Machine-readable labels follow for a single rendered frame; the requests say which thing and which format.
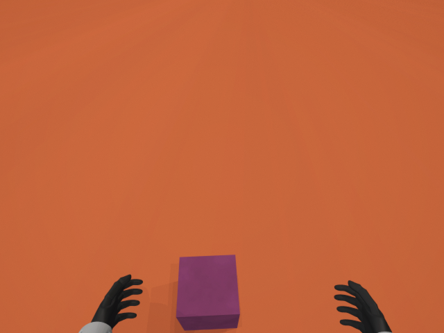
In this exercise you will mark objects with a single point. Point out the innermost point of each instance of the carton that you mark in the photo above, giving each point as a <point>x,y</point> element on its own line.
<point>208,297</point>

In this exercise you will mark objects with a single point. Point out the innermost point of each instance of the left robot hand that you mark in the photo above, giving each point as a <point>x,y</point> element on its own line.
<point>112,303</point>

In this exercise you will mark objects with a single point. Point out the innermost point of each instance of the right robot hand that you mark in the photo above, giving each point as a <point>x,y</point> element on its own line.
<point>372,319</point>

